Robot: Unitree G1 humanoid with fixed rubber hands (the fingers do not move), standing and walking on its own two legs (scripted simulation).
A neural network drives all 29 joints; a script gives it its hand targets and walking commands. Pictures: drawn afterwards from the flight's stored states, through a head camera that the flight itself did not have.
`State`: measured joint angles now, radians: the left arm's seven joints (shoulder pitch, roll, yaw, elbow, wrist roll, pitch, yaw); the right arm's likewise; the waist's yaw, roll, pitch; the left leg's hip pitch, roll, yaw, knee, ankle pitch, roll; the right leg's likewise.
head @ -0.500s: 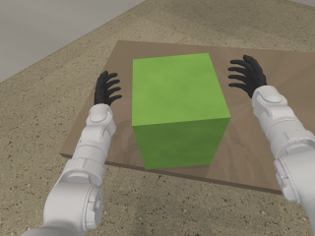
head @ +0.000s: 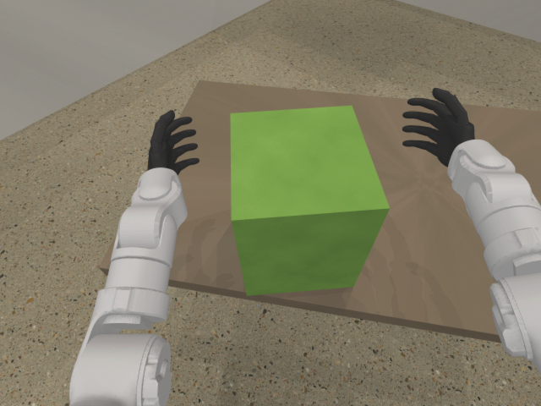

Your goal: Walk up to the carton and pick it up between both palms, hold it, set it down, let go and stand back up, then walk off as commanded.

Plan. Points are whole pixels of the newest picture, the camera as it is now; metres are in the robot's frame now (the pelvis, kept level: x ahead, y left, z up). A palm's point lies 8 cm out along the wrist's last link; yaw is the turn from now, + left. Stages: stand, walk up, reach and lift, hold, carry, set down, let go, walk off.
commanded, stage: set down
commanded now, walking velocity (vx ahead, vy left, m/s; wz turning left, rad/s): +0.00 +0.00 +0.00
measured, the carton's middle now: (296, 206) +0.45 +0.03 +0.00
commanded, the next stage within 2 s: none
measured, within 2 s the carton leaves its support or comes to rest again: neither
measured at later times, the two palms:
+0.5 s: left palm (175, 222) +0.35 +0.20 +0.08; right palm (467, 210) +0.40 -0.21 +0.09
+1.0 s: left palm (178, 264) +0.31 +0.20 +0.03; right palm (474, 271) +0.34 -0.22 +0.03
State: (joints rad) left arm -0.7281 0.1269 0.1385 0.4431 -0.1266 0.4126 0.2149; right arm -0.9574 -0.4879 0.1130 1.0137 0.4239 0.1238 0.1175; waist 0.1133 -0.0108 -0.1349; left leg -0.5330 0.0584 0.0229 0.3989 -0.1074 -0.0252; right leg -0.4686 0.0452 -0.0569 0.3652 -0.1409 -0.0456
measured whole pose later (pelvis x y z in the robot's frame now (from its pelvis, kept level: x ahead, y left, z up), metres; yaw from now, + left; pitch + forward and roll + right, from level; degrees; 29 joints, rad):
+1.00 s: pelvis +0.01 +0.01 +0.00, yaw -1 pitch +6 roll +0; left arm -0.18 0.03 0.06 0.33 -0.05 0.09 0.22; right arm -0.30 -0.41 0.09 0.76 0.37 -0.20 0.17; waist 0.06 -0.03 -0.04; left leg -0.33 0.04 0.04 0.37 -0.14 -0.02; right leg -0.30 0.04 -0.01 0.38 -0.18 -0.03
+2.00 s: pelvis +0.03 +0.01 +0.00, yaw -1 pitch +0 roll +0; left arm 0.17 0.05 -0.01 0.43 0.00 -0.13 0.19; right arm 0.09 -0.31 0.08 0.75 0.28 -0.38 0.15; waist 0.04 -0.04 0.02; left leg -0.20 0.03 0.03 0.42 -0.21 -0.01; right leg -0.15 0.04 0.02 0.39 -0.24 -0.03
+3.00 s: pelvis +0.04 +0.03 +0.01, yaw -2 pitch -4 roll +0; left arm 0.21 0.18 0.01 0.52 -0.01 0.07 0.05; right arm 0.21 -0.17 -0.01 0.74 0.00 -0.25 0.05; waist 0.01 -0.02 0.07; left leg -0.09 0.01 0.05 0.38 -0.22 0.01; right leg -0.04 0.01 0.02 0.34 -0.24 0.00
